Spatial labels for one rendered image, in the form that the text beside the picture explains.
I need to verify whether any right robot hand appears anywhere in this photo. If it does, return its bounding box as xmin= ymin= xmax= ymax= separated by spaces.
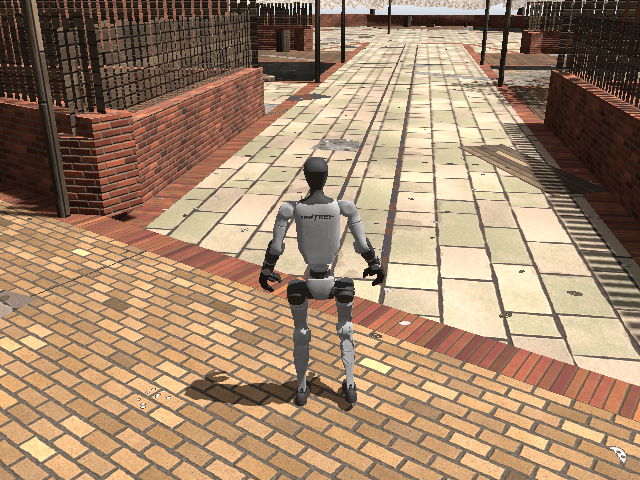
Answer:
xmin=363 ymin=263 xmax=385 ymax=286

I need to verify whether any robot torso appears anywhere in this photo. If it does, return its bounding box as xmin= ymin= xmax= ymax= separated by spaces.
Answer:
xmin=294 ymin=195 xmax=341 ymax=300

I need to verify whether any right robot upper arm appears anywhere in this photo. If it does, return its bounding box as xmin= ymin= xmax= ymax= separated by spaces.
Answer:
xmin=338 ymin=200 xmax=370 ymax=254

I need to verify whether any left robot upper arm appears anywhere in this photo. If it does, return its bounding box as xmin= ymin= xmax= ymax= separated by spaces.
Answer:
xmin=269 ymin=201 xmax=297 ymax=256

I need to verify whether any right robot forearm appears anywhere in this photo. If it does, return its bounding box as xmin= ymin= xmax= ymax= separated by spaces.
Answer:
xmin=361 ymin=237 xmax=381 ymax=270

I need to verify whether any right robot foot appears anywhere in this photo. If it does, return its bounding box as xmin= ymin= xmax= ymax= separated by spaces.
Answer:
xmin=342 ymin=379 xmax=357 ymax=403

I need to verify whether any left robot hand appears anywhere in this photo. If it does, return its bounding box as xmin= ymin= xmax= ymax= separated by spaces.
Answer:
xmin=259 ymin=272 xmax=282 ymax=292

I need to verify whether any left robot forearm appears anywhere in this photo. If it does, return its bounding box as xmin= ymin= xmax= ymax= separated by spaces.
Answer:
xmin=261 ymin=240 xmax=279 ymax=276

